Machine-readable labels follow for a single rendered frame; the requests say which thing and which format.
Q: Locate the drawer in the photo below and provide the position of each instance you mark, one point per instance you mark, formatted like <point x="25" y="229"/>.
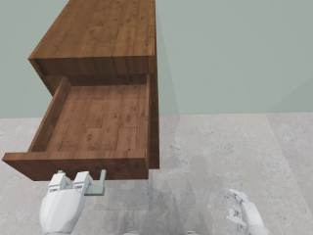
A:
<point x="94" y="122"/>

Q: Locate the robot right forearm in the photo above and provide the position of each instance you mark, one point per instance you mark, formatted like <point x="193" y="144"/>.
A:
<point x="258" y="230"/>

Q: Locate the cabinet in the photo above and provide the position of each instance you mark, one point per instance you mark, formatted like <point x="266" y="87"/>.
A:
<point x="103" y="37"/>

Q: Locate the right robot hand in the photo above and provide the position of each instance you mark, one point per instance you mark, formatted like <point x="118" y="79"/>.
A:
<point x="241" y="219"/>

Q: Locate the handle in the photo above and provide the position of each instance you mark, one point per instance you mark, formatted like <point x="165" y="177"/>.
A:
<point x="93" y="190"/>

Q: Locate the left robot hand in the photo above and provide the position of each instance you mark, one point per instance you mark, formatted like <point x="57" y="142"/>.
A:
<point x="61" y="208"/>

